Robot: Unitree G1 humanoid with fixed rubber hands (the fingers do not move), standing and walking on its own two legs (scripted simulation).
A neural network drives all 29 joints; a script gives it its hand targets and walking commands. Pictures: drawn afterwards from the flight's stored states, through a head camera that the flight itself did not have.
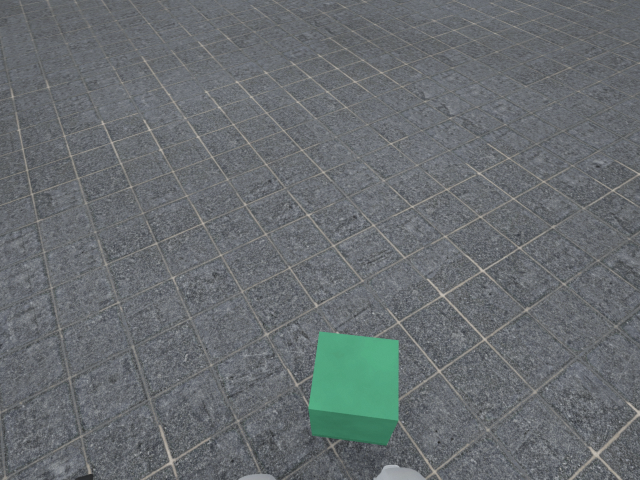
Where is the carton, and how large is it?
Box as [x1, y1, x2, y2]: [308, 331, 398, 445]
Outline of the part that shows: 319,331 308,408 312,435 386,445 397,422 398,340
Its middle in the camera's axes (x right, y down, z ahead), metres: +0.09 +0.41 +1.06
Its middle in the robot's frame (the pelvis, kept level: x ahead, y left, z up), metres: +0.43 -0.06 -0.61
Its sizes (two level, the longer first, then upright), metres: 0.210 0.200 0.250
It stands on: the floor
